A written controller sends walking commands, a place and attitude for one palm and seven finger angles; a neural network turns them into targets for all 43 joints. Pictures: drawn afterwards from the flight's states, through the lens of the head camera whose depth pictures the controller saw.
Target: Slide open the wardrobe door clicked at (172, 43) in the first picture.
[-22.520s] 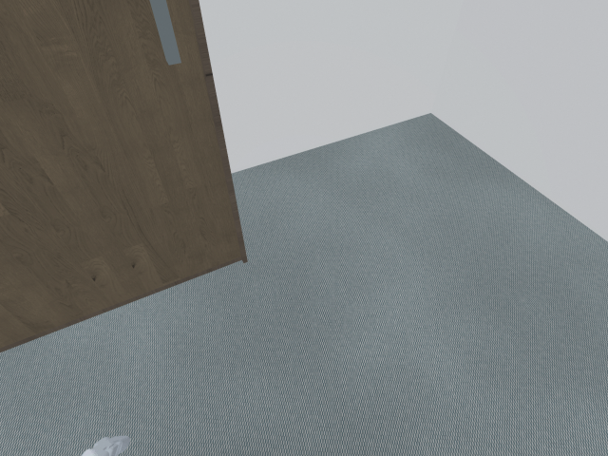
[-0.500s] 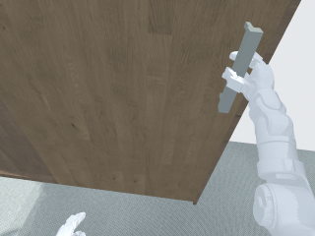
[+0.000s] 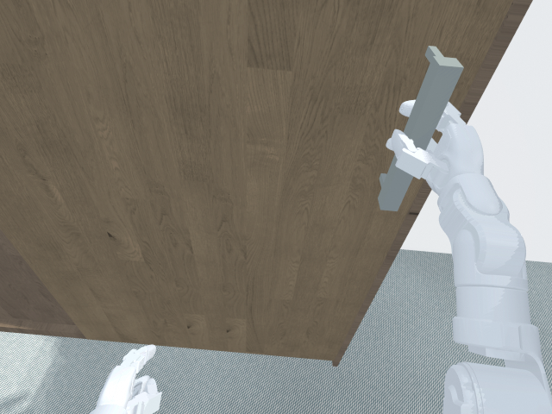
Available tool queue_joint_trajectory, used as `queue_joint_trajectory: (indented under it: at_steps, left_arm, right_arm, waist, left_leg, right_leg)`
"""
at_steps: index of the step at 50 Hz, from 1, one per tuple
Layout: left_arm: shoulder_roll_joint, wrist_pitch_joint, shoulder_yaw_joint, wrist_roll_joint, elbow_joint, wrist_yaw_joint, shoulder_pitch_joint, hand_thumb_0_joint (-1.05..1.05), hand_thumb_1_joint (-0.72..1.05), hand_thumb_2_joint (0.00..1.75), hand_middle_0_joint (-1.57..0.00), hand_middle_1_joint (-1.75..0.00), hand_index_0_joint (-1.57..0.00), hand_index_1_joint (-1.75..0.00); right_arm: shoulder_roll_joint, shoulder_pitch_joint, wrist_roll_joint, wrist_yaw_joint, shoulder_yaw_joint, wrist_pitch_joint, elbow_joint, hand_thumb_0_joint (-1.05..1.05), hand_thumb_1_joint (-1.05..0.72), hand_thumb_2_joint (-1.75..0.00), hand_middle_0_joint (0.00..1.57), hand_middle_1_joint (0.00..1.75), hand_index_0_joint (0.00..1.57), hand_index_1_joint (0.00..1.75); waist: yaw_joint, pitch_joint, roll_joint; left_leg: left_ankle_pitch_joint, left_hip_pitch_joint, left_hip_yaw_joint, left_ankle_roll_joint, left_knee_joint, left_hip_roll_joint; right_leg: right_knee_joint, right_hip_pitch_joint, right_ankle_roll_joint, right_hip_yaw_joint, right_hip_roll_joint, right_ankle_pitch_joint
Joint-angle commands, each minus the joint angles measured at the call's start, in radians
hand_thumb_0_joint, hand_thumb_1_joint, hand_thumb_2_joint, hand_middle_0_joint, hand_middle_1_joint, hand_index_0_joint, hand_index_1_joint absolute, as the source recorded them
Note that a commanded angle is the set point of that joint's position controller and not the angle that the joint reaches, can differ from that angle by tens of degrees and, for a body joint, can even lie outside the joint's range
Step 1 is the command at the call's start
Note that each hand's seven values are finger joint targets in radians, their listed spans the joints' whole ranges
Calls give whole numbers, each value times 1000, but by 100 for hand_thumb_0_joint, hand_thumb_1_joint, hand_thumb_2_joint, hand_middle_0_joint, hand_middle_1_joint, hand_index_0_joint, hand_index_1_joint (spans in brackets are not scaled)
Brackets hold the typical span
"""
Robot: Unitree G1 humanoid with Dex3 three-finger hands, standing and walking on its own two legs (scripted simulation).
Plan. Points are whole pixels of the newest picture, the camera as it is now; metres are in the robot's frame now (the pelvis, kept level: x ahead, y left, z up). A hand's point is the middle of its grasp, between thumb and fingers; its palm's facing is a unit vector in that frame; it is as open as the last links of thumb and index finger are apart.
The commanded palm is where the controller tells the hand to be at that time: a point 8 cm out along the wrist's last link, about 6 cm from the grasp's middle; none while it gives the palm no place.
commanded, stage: tug the door sideways, standing still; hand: right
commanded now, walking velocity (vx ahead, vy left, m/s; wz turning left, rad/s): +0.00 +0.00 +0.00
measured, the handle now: (408, 135) +0.45 -0.15 +0.22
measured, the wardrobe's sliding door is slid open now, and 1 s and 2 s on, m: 0.00 0.00 0.03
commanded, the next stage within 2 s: step sideways, sliding the door along in 0.68 s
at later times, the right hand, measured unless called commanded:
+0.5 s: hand (401, 152) +0.39 -0.13 +0.23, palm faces +0.10 +0.99 -0.04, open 6.4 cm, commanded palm +0.37 -0.12 +0.23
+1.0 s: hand (400, 155) +0.40 -0.13 +0.22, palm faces +0.11 +0.99 -0.09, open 6.5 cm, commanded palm +0.38 -0.15 +0.23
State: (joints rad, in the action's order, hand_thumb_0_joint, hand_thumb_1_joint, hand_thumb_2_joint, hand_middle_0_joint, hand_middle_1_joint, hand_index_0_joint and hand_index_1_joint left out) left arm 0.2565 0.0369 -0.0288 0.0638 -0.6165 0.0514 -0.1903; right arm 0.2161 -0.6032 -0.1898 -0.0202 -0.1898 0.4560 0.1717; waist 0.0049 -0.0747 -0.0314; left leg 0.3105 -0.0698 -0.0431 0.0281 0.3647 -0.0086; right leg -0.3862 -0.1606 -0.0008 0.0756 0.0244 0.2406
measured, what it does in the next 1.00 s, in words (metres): shifts its weight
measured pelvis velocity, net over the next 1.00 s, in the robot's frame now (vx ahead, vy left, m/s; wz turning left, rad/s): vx -0.06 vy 0.00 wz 0.01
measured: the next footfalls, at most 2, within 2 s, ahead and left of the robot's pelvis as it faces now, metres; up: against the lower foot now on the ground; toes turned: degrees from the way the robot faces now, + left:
left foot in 1.70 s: +0.17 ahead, +0.31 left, +0.00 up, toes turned +0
right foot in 1.88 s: +0.15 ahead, +0.03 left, +0.00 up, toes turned -12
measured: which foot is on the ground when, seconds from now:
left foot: down 0.00-1.00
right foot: down 0.00-1.00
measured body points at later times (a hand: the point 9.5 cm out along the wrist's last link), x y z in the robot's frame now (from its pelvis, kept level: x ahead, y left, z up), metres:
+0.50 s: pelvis -0.03 -0.01 +0.00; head -0.03 +0.01 +0.45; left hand +0.14 +0.20 -0.12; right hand +0.38 -0.18 +0.24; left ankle -0.08 +0.10 -0.74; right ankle -0.03 -0.12 -0.74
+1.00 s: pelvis -0.06 +0.00 -0.01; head -0.04 +0.02 +0.44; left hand +0.07 +0.23 -0.13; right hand +0.39 -0.18 +0.23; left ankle -0.08 +0.10 -0.72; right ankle -0.03 -0.12 -0.74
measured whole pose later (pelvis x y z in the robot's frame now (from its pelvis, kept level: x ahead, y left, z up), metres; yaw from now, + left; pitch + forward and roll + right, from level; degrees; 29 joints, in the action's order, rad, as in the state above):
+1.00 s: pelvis -0.06 +0.00 -0.01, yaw +1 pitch +0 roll +0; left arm 0.21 -0.08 -0.02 0.03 -0.70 0.08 -0.23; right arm 0.28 -0.88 -0.15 0.10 -0.09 0.00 0.67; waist 0.00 0.04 -0.04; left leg 0.47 -0.32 -0.01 0.01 0.77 -0.02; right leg -0.56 -0.31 0.01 0.08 0.04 0.26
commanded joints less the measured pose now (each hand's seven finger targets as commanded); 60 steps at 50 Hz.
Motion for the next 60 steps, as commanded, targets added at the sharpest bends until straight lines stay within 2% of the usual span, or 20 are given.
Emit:
queue_joint_trajectory:
  at_steps: [1, 13, 22, 38, 39, 40, 41, 42, 44, 46, 50, 52, 53, 54, 55, 56, 57, 58, 59, 60]
  left_arm:
    - [97, -53, 39, -8, 108, 17, 94, 0, 90, 90, -20, -30, -20, -30]
    - [76, -70, 35, -24, 78, 6, 85, 0, 90, 90, -20, -30, -20, -30]
    - [70, -110, 37, -20, 40, -8, 58, 0, 90, 90, -20, -30, -20, -30]
    - [83, -207, 39, -15, -30, -7, -14, 0, 90, 90, -20, -30, -20, -30]
    - [91, -209, 41, -16, -32, -3, -14, 0, 90, 90, -20, -30, -20, -30]
    - [156, -190, 57, -28, -26, 16, -12, 0, 90, 90, -20, -30, -20, -30]
    - [115, -175, 50, -35, -32, 19, -20, 0, 90, 90, -20, -30, -20, -30]
    - [110, -177, 56, -32, -12, 24, -13, 0, 90, 90, -20, -30, -20, -30]
    - [118, -171, 65, -30, 21, 46, 12, 0, 90, 90, -20, -30, -20, -30]
    - [99, -156, 59, -33, 31, 50, 33, 0, 90, 90, -20, -30, -20, -30]
    - [109, -132, 60, -26, 39, 50, 42, 0, 90, 90, -20, -30, -20, -30]
    - [102, -128, 58, -14, 52, 49, 52, 0, 90, 90, -20, -30, -20, -30]
    - [97, -130, 59, -8, 60, 51, 59, 0, 90, 90, -20, -30, -20, -30]
    - [88, -134, 59, -1, 67, 54, 67, 0, 90, 90, -20, -30, -20, -30]
    - [58, -134, 49, -4, 73, 58, 86, 0, 90, 90, -20, -30, -20, -30]
    - [53, -138, 54, -11, 62, 59, 116, 0, 90, 90, -20, -30, -20, -30]
    - [78, -148, 68, -13, 42, 59, 114, 0, 90, 90, -20, -30, -20, -30]
    - [66, -157, 62, -13, 24, 56, 85, 0, 90, 90, -20, -30, -20, -30]
    - [50, -156, 57, -16, 18, 47, 74, 0, 90, 90, -20, -30, -20, -30]
    - [37, -154, 54, -20, 36, 43, 77, 0, 90, 90, -20, -30, -20, -30]
  right_arm:
    - [53, -567, -6, 6, 53, -54, -172, 0, -90, -90, 45, 140, 45, 140]
    - [-115, -769, 6, 5, 217, -150, -79, 0, -90, -90, 45, 140, 45, 140]
    - [-235, -893, 4, 22, 319, -209, 68, 0, -90, -90, 45, 140, 45, 140]
    - [-257, -1032, -7, 52, 318, -316, 251, 0, -90, -90, 45, 140, 45, 140]
    - [-211, -1038, -8, 56, 288, -325, 253, 0, -90, -90, 45, 140, 45, 140]
    - [346, -962, 91, 104, -29, -444, 271, 0, -90, -90, 45, 140, 45, 140]
    - [160, -913, 101, 100, 98, -490, 324, 0, -90, -90, 45, 140, 45, 140]
    - [89, -905, 88, 86, 147, -524, 295, 0, -90, -90, 45, 140, 45, 140]
    - [105, -909, 71, 79, 153, -565, 241, 0, -90, -90, 45, 140, 45, 140]
    - [129, -923, 62, 84, 139, -574, 196, 0, -90, -90, 45, 140, 45, 140]
    - [147, -924, 66, 87, 135, -592, 137, 0, -90, -90, 45, 140, 45, 140]
    - [93, -912, 68, 79, 181, -593, 125, 0, -90, -90, 45, 140, 45, 140]
    - [80, -910, 70, 77, 192, -596, 105, 0, -90, -90, 45, 140, 45, 140]
    - [84, -903, 78, 79, 193, -593, 72, 0, -90, -90, 45, 140, 45, 140]
    - [79, -897, 88, 87, 199, -589, 68, 0, -90, -90, 45, 140, 45, 140]
    - [94, -863, 104, 89, 183, -580, 106, 0, -90, -90, 45, 140, 45, 140]
    - [92, -854, 102, 90, 176, -583, 99, 0, -90, -90, 45, 140, 45, 140]
    - [36, -884, 101, 86, 225, -606, 28, 0, -90, -90, 45, 140, 45, 140]
    - [-9, -919, 112, 81, 265, -621, -37, 0, -90, -90, 45, 140, 45, 140]
    - [-16, -894, 116, 79, 270, -637, -67, 0, -90, -90, 45, 140, 45, 140]
  waist:
    - [-29, -308, 41]
    - [-61, -349, 38]
    - [-87, -330, 27]
    - [-101, -304, 21]
    - [-94, -308, 22]
    - [-31, -259, 0]
    - [-46, -232, 15]
    - [-53, -245, -11]
    - [-55, -236, -90]
    - [-51, -214, -88]
    - [-44, -215, -122]
    - [-43, -201, -161]
    - [-38, -205, -115]
    - [-40, -215, 21]
    - [-34, -190, 218]
    - [2, -101, 333]
    - [14, -57, 264]
    - [-4, -61, 143]
    - [-18, -103, 90]
    - [-10, -130, 138]
  left_leg:
    - [-788, -23, 5, -21, 45, -1]
    - [-697, -85, -4, -8, 67, -4]
    - [-506, -185, -15, 1, 59, -14]
    - [-292, -270, -19, 5, 41, -23]
    - [-281, -252, -15, 5, 34, -20]
    - [-138, -283, 34, -38, 33, 26]
    - [-113, -249, 23, -44, 65, 31]
    - [-64, -267, 9, -41, 125, 24]
    - [72, -341, 11, -33, 329, -10]
    - [188, -426, 64, -14, 496, 1]
    - [190, -349, 44, -1, 375, 8]
    - [107, -185, 8, 3, 248, 1]
    - [62, -73, 24, 13, 158, 19]
    - [56, -23, 103, 41, 35, 89]
    - [59, 25, 328, 110, -64, 233]
    - [48, 36, 473, 184, -114, 312]
    - [-83, 57, 542, 235, -93, 354]
    - [-336, 128, 472, 259, -20, 347]
    - [-560, 199, 348, 236, 65, 321]
    - [-710, 197, 252, 200, 117, 283]
  right_leg:
    - [-95, 240, 57, -40, -33, -617]
    - [-116, 291, 58, -87, -34, -620]
    - [-110, 302, 38, -124, -22, -485]
    - [-66, 282, 12, -155, -6, -292]
    - [-60, 273, 13, -153, -8, -276]
    - [-77, 165, 64, -141, 83, -230]
    - [-63, 130, 66, -145, 86, -145]
    - [-41, 145, 75, -183, 124, -30]
    - [50, 159, 152, -385, 252, 180]
    - [72, 181, 224, -505, 357, 169]
    - [-56, 174, 206, -364, 343, -60]
    - [-125, 43, 164, -238, 287, -18]
    - [-204, -53, 136, -164, 241, 14]
    - [-336, -119, 87, -45, 144, 74]
    - [-490, -279, 37, 13, 38, 188]
    - [-689, -419, 16, -39, -8, 325]
    - [-796, -474, 12, -103, 11, 313]
    - [-806, -494, 3, -116, 27, 287]
    - [-708, -459, 1, -98, 41, 280]
    - [-583, -377, 5, -43, 38, 262]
